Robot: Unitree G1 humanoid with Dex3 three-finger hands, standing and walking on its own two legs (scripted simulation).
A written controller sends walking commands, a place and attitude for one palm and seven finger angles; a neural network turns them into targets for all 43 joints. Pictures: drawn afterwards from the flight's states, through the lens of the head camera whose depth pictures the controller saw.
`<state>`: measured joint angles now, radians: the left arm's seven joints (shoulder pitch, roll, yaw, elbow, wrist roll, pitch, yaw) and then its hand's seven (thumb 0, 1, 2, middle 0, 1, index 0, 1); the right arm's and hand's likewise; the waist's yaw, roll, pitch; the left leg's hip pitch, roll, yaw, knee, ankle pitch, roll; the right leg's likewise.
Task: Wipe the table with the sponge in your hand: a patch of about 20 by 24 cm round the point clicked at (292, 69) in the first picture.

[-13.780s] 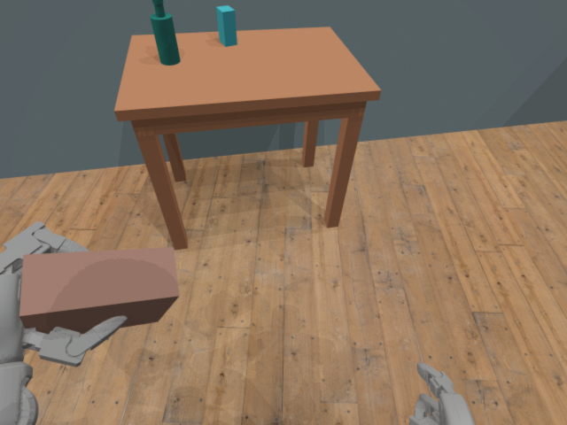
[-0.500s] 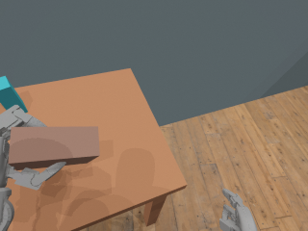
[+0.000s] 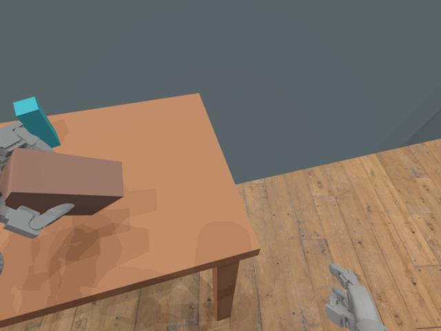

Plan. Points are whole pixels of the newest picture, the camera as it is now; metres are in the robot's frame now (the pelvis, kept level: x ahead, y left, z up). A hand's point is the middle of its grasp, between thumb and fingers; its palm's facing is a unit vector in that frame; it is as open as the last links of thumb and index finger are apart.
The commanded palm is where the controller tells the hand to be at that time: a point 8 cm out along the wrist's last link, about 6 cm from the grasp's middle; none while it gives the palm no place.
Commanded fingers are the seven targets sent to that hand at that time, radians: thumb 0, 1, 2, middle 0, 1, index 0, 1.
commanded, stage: turn the palm down, sponge in hand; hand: left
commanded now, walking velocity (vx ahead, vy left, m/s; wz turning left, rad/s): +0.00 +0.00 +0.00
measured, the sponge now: (77, 188) +0.26 +0.26 +0.15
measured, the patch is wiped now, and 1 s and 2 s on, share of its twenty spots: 0.00 0.00 0.00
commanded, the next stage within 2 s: move the sponge above the wiping area in 1.72 s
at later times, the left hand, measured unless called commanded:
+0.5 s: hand (64, 190) +0.26 +0.28 +0.15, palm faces +0.17 -0.40 -0.90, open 9.6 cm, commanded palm +0.22 +0.28 +0.20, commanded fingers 0.00 0.10 1.30 -1.20 -1.60 -1.20 -1.60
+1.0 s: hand (63, 200) +0.26 +0.29 +0.12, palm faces +0.00 -0.26 -0.97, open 9.6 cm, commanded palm +0.22 +0.30 +0.21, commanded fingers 0.00 0.10 1.30 -1.20 -1.60 -1.20 -1.60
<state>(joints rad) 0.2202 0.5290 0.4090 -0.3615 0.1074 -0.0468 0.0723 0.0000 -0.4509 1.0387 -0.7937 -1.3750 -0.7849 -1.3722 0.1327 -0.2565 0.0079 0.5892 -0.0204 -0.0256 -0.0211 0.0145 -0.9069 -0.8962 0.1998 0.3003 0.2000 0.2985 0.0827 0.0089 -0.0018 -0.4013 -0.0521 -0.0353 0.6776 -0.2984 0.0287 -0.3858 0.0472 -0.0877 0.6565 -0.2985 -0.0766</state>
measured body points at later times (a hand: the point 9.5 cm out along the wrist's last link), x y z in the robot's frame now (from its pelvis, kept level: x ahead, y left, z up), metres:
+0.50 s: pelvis +0.02 -0.03 -0.01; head +0.04 -0.06 +0.44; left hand +0.24 +0.30 +0.20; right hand +0.20 -0.30 -0.10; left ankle +0.04 +0.10 -0.72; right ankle +0.03 -0.07 -0.72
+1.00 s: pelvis +0.02 +0.03 +0.01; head +0.02 -0.01 +0.46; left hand +0.25 +0.30 +0.18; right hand +0.26 -0.18 -0.06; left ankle +0.04 +0.10 -0.72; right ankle +0.03 -0.07 -0.72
